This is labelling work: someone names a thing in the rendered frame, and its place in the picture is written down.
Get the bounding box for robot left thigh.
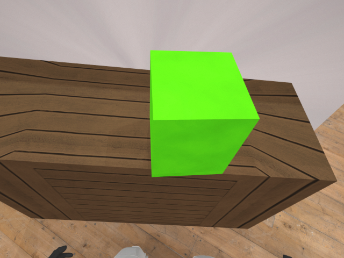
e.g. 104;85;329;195
114;247;148;258

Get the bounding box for carton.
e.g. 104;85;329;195
150;50;260;177

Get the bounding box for pedestal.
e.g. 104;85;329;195
0;56;337;229

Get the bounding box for robot left hand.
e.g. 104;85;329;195
49;246;73;258

